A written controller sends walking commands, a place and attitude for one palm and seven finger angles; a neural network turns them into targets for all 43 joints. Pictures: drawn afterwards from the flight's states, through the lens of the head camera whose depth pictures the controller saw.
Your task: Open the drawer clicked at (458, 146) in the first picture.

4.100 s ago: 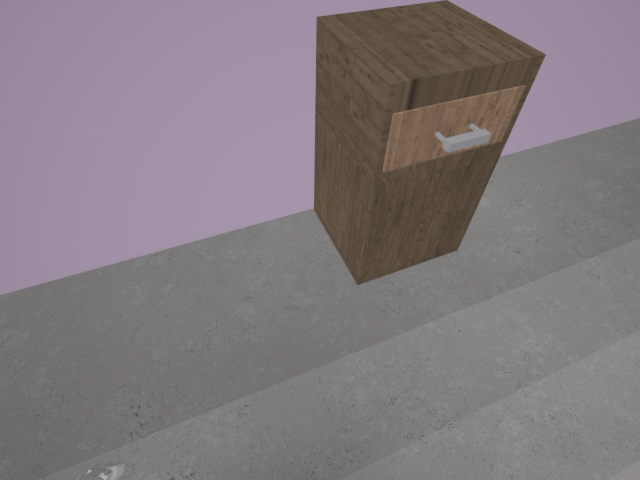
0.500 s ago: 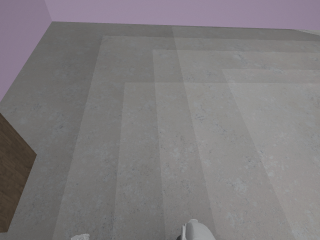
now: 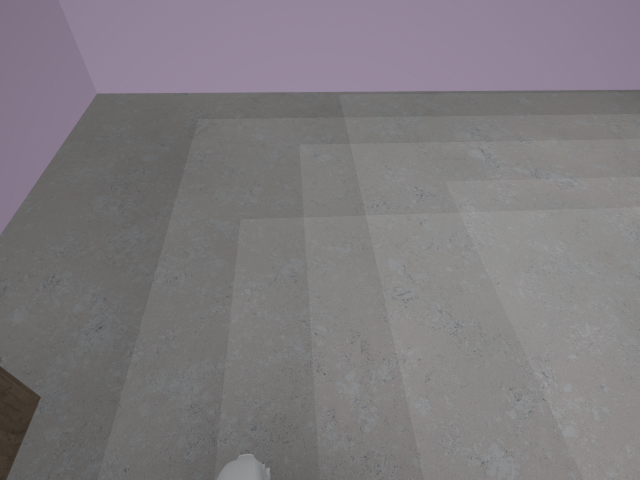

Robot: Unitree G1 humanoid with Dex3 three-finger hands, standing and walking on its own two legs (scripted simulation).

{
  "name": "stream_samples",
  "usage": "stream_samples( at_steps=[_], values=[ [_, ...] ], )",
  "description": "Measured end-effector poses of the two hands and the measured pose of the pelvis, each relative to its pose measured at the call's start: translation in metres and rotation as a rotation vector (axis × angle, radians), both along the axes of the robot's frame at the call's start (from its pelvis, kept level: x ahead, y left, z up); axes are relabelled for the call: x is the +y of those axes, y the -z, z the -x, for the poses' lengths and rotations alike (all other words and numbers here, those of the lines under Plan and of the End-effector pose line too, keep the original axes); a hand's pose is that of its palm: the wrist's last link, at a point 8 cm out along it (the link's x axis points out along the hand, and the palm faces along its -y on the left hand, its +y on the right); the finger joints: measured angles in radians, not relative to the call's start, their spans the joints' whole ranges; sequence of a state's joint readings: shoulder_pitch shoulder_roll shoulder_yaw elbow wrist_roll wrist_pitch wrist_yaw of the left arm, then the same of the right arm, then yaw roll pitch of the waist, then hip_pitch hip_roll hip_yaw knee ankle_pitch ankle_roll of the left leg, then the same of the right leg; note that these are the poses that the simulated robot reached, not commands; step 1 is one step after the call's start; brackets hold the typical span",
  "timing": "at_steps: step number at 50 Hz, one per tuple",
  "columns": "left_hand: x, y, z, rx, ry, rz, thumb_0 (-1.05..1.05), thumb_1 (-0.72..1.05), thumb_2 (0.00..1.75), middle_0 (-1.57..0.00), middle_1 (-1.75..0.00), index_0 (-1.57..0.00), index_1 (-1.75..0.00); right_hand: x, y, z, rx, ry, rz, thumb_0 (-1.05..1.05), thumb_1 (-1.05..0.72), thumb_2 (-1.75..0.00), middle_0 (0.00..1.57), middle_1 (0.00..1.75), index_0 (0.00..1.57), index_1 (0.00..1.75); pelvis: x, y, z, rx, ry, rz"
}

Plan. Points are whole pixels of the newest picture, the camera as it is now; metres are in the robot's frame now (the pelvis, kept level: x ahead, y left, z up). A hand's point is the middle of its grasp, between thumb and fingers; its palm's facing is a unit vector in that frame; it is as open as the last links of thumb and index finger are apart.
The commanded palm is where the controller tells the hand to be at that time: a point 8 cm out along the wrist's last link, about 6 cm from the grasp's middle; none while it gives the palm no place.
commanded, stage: walk to a spot facing it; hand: left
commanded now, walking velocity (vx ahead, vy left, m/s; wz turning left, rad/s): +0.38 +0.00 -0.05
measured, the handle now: out of the picture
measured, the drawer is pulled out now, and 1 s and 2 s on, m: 0.00 0.00 0.00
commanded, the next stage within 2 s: turn to face it in 1.06 s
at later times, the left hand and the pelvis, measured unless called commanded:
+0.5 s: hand (193, 404) +0.26 +0.22 -0.17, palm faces -0.01 -0.99 -0.16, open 7.3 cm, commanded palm none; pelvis +0.20 +0.05 +0.01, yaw -5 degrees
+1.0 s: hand (257, 314) +0.44 +0.15 -0.17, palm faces -0.02 -0.98 -0.19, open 7.2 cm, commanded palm none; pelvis +0.41 -0.03 +0.00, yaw -5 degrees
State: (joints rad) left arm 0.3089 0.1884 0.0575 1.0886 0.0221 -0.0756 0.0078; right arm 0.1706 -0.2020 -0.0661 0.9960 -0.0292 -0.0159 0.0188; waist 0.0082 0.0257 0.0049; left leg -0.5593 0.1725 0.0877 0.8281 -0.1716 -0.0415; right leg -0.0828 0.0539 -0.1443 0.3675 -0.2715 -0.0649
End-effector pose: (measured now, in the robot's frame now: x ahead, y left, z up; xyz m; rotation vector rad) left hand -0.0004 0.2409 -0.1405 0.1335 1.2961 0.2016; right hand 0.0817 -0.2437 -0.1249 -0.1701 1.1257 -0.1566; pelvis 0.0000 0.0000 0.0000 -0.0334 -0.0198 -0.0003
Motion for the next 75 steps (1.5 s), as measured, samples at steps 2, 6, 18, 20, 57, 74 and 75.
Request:
stream_samples(
  at_steps=[2,6,18,20,57,74,75],
  values=[
    [0.001,0.006,0.004,0.047,-0.023,0.022,-0.01,0.93,0.90,-0.20,-0.30,-0.20,-0.30,0.006,-0.005,-0.035,-0.028,-0.034,0.011,0.01,-0.94,-0.90,0.20,0.30,0.19,0.30,0.006,0.002,-0.018,-0.003,-0.003,0.006],
    [0.006,0.020,0.007,0.150,-0.069,0.072,0.00,0.92,0.90,-0.20,-0.30,-0.20,-0.30,0.029,-0.008,-0.098,-0.061,-0.094,0.032,0.01,-0.93,-0.90,0.20,0.30,0.19,0.30,0.024,0.009,-0.057,-0.007,-0.007,0.012],
    [0.041,0.012,-0.136,0.099,0.014,0.084,0.01,0.91,0.90,-0.20,-0.30,-0.19,-0.30,0.061,-0.003,-0.091,0.076,0.091,0.035,-0.02,-0.96,-0.90,0.20,0.30,0.20,0.30,0.057,-0.003,-0.148,-0.027,0.054,-0.016],
    [0.041,0.007,-0.172,0.051,0.029,0.076,0.01,0.91,0.90,-0.20,-0.30,-0.19,-0.30,0.060,-0.001,-0.078,0.145,0.116,0.027,-0.02,-0.96,-0.90,0.20,0.30,0.20,0.30,0.056,-0.005,-0.163,-0.021,0.061,-0.022],
    [-0.029,0.029,-0.427,0.168,-0.002,0.099,0.00,0.92,0.90,-0.20,-0.30,-0.20,-0.30,-0.012,-0.002,-0.476,0.007,0.001,0.050,0.01,-0.93,-0.90,0.20,0.30,0.19,0.30,-0.003,0.013,-0.476,-0.007,0.043,0.018],
    [0.012,-0.002,-0.623,-0.106,-0.026,0.008,0.01,0.91,0.90,-0.20,-0.30,-0.19,-0.30,0.022,0.009,-0.507,0.206,0.000,0.000,0.00,-0.94,-0.90,0.20,0.30,0.20,0.30,0.011,0.000,-0.558,0.024,-0.070,-0.021],
    [0.010,-0.004,-0.633,-0.126,-0.027,0.001,0.01,0.91,0.90,-0.20,-0.30,-0.19,-0.30,0.020,0.011,-0.509,0.214,-0.003,-0.006,0.00,-0.93,-0.90,0.20,0.30,0.20,0.30,0.008,0.000,-0.561,0.026,-0.080,-0.023]
  ],
)
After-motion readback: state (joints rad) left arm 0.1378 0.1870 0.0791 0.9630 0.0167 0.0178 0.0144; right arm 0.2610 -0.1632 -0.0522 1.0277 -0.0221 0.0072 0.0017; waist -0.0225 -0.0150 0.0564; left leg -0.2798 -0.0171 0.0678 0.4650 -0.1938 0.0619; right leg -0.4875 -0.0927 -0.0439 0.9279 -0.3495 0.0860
